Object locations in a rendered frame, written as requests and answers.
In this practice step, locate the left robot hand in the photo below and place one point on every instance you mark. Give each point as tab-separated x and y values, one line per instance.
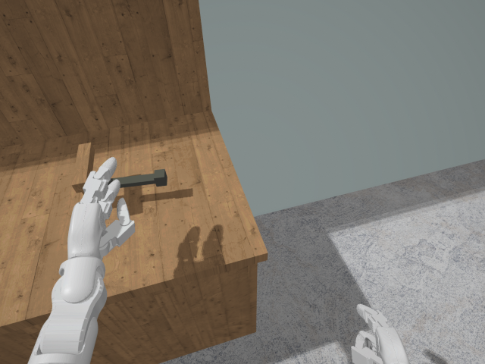
87	223

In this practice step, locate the tap lever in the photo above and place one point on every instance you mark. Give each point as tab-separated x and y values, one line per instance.
159	178

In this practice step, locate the counter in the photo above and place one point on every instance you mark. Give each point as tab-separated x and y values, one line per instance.
82	81

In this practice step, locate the right robot hand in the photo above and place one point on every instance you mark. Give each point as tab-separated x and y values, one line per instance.
385	348

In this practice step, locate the left robot forearm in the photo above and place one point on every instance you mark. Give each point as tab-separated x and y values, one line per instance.
69	334

